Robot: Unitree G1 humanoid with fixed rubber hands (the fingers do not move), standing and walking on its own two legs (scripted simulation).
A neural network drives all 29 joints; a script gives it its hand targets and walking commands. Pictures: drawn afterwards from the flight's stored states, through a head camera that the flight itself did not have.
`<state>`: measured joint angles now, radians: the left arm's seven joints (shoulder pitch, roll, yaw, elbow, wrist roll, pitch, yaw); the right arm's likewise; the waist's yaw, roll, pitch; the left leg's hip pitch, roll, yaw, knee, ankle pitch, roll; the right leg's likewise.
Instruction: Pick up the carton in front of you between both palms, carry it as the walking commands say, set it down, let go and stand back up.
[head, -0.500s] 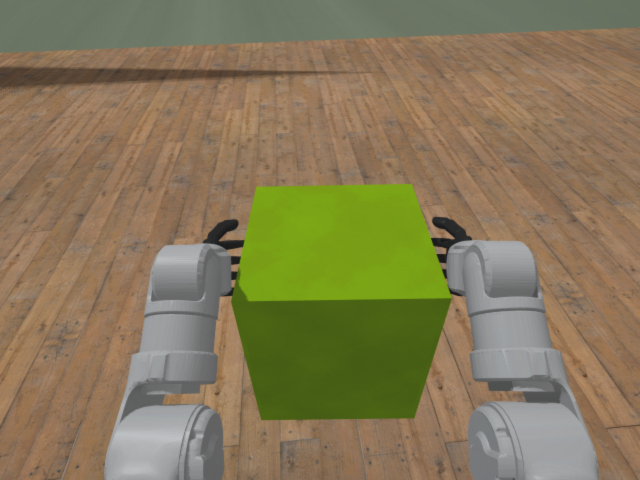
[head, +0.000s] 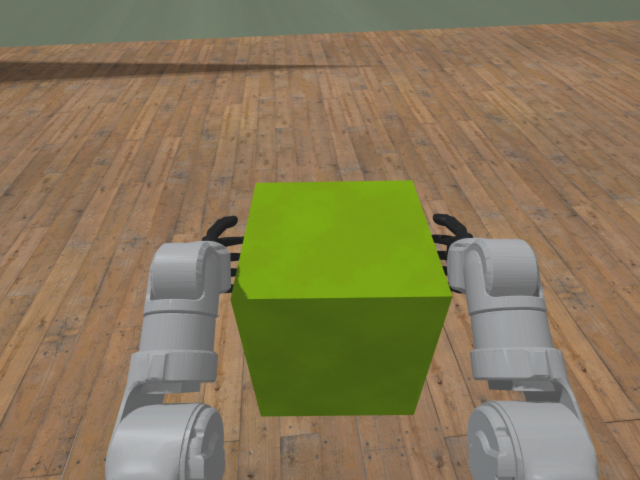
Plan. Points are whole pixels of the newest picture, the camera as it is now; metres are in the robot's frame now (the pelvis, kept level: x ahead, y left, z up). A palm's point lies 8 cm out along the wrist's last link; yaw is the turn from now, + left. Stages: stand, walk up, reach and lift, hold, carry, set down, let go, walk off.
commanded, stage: carry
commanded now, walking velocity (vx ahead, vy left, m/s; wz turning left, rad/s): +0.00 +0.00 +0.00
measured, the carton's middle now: (335, 300) +0.35 +0.00 +0.06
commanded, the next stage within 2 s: none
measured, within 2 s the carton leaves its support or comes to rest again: neither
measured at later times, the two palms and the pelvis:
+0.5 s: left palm (214, 260) +0.36 +0.15 +0.13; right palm (458, 256) +0.36 -0.15 +0.14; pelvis +0.01 +0.00 +0.00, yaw +0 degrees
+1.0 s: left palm (245, 172) +0.55 +0.14 +0.14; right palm (433, 173) +0.54 -0.16 +0.13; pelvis +0.18 -0.01 +0.01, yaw +0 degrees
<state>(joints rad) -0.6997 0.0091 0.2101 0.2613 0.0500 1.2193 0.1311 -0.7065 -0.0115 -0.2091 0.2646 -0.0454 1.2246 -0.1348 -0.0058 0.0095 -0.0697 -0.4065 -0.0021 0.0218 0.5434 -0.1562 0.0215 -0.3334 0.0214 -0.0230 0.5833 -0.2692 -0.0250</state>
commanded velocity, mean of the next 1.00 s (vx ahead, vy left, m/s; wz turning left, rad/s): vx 0.33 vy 0.00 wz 0.00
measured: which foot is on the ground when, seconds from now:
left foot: down 0.00-1.00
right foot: down 0.00-0.62, up 0.64-1.00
